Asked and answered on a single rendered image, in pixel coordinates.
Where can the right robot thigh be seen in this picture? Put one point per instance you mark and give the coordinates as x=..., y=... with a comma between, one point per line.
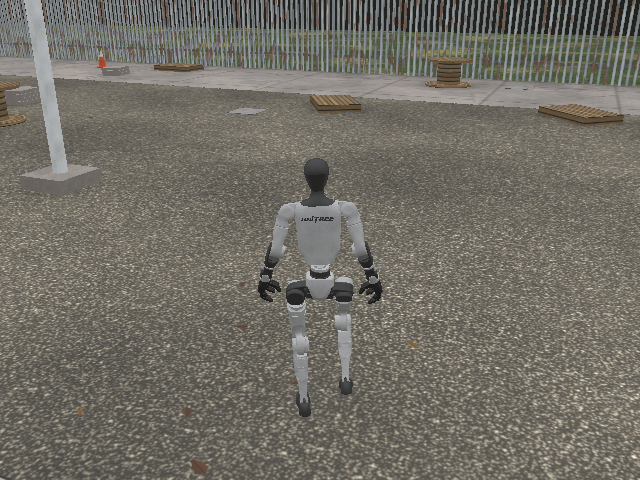
x=343, y=292

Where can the right robot upper arm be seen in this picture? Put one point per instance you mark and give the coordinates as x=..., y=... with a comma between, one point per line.
x=350, y=211

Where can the left robot upper arm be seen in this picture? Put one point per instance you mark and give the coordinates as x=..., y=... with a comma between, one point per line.
x=286, y=212

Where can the robot left hand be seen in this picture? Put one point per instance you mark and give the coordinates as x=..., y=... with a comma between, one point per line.
x=268, y=286

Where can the robot right hand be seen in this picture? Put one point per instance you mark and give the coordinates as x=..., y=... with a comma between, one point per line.
x=377, y=288

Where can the humanoid robot head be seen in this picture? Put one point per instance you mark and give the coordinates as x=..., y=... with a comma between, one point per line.
x=316, y=172

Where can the left robot forearm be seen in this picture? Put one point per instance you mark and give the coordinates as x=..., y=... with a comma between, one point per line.
x=269, y=266

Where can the right robot forearm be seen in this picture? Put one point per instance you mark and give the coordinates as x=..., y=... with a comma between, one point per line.
x=368, y=266

